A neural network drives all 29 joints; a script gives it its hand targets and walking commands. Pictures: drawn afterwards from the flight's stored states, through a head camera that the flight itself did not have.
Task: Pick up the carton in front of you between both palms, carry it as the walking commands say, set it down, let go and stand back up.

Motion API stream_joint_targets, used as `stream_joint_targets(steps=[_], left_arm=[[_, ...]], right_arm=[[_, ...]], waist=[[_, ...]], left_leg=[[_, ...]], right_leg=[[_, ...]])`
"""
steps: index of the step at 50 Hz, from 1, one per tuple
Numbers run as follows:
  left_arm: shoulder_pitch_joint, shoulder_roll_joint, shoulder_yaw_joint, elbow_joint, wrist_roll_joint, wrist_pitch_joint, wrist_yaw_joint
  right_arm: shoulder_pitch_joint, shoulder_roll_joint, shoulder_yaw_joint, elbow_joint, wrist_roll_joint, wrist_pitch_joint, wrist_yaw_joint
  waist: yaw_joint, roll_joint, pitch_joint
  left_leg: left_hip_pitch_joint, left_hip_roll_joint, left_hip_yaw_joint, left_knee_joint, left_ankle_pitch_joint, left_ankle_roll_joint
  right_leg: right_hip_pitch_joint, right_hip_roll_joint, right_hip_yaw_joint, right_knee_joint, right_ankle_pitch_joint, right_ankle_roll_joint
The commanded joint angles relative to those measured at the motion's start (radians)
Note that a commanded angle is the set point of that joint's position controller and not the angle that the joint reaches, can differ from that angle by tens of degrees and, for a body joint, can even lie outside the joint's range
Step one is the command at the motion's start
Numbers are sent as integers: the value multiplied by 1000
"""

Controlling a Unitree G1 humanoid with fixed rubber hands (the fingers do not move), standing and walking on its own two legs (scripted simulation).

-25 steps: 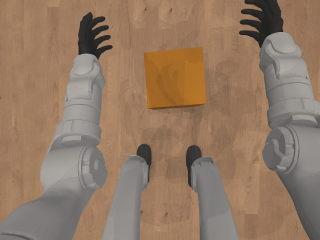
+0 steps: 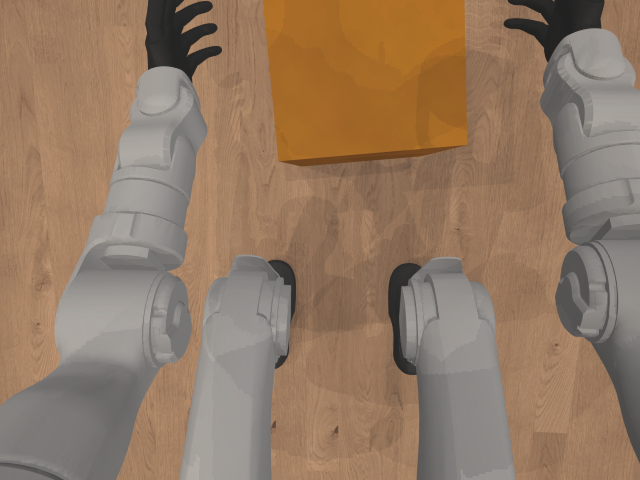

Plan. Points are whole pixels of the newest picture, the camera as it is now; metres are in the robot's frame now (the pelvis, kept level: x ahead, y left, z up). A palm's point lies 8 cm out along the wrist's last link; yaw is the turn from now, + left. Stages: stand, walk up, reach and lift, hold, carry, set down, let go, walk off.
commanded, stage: reach and lift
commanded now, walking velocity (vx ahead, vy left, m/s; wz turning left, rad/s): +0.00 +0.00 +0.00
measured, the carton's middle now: (360, 85) +0.53 -0.03 -0.32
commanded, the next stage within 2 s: none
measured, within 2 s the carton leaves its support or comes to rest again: leaves its support in 1.08 s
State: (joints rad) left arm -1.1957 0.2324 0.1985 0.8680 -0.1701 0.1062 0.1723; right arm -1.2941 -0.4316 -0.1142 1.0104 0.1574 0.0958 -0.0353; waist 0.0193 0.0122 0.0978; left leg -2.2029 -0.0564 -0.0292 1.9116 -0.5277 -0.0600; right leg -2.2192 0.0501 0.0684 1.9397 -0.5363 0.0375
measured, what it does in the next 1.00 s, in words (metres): lowers itself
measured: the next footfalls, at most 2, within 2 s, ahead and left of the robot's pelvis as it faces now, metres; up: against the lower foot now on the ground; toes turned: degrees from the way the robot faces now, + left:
none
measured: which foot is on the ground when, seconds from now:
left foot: down 0.00-1.00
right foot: down 0.00-1.00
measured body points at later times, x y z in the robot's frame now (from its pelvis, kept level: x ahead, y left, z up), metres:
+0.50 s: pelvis +0.00 +0.00 -0.07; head +0.37 -0.03 +0.17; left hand +0.54 +0.15 -0.25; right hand +0.55 -0.21 -0.26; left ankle +0.11 +0.13 -0.41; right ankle +0.10 -0.12 -0.41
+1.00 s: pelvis -0.01 +0.00 -0.07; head +0.36 -0.03 +0.18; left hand +0.54 +0.12 -0.25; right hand +0.55 -0.18 -0.25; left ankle +0.11 +0.13 -0.41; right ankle +0.10 -0.12 -0.41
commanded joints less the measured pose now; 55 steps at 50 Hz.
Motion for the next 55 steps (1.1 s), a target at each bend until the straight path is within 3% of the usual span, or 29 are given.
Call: stream_joint_targets(steps=[1, 5, 9, 15, 22, 29, 39, 40, 42, 45, 47, 50, 55], left_arm=[[-315, 121, 4, -39, -11, -9, 5], [-380, 128, 4, 76, -11, -23, -4], [-431, 147, -6, 144, -17, -52, -13], [-502, 173, -52, 115, -55, -93, -2], [-389, 112, -95, 101, -98, -104, 10], [-365, 109, -44, 151, -52, -102, 4], [-502, -15, -108, 153, -65, -104, 9], [-503, -41, -103, 158, -52, -103, 8], [-586, -215, -138, 140, -41, -101, -23], [-763, -633, -182, 112, 13, -67, -130], [-805, -778, -169, 87, 55, -33, -194], [-797, -898, -162, 36, 66, -1, -247], [-786, -1052, -234, -69, 6, 26, -262]], right_arm=[[-353, -135, 7, -32, 17, -9, -2], [-405, -139, 19, 75, 13, -23, -2], [-454, -149, 34, 132, 16, -50, -8], [-523, -185, 65, 79, 62, -86, -27], [-439, -142, 108, 69, 79, -96, -28], [-412, -96, 96, 124, 57, -84, -20], [-535, 8, 143, 125, 65, -89, -22], [-542, 32, 146, 125, 56, -88, -19], [-612, 229, 189, 119, 51, -82, 14], [-751, 678, 245, 107, 18, -50, 123], [-731, 839, 211, 86, -16, -18, 183], [-708, 956, 191, 20, -33, 8, 230], [-717, 1085, 259, -171, 1, 32, 241]], waist=[[3, -76, -1121], [-1, -65, -999], [-6, -52, -934], [-13, -33, -1008], [-22, -69, -1098], [0, -78, -908], [-28, -47, -911], [-29, -43, -904], [-23, -46, -892], [-27, -32, -857], [-42, -29, -817], [-51, -21, -835], [-65, -25, -1124]], left_leg=[[576, 5, 115, -87, 192, -14], [530, 16, 105, -29, 140, -7], [505, 22, 96, 35, 166, -8], [525, 16, 105, 111, 283, -12], [558, -6, 108, 144, 402, -9], [436, -6, 108, 122, 286, -5], [519, -31, 97, 104, 238, -4], [530, -35, 99, 104, 233, -5], [519, -50, 101, 103, 231, 1], [485, -75, 102, 120, 223, 8], [449, -88, 114, 135, 205, 10], [440, -99, 127, 149, 248, 18], [535, -111, 139, 164, 404, 18]], right_leg=[[605, -27, -96, -125, 184, -5], [524, -42, -84, -75, 121, -8], [493, -48, -69, -16, 145, -10], [554, -45, -60, 61, 278, -14], [661, -37, -65, 100, 431, -10], [538, -37, -53, 72, 301, -8], [525, -19, -61, 43, 224, -19], [528, -13, -64, 42, 219, -20], [526, 1, -67, 44, 220, -25], [486, 26, -71, 65, 217, -32], [461, 37, -82, 70, 206, -40], [435, 47, -103, 81, 248, -44], [581, 55, -126, 101, 427, -32]])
